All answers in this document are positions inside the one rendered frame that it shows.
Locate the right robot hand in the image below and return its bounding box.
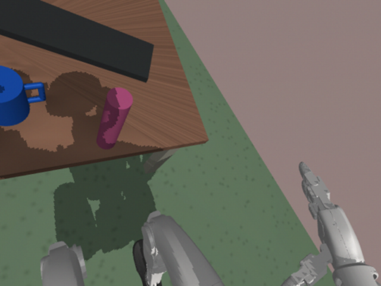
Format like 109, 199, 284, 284
281, 162, 365, 286

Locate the right robot foot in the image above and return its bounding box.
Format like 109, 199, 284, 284
133, 239, 162, 286

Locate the right robot arm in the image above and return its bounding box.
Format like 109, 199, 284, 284
332, 263, 381, 286

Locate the coffee table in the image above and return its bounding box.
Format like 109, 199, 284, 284
0, 0, 209, 180

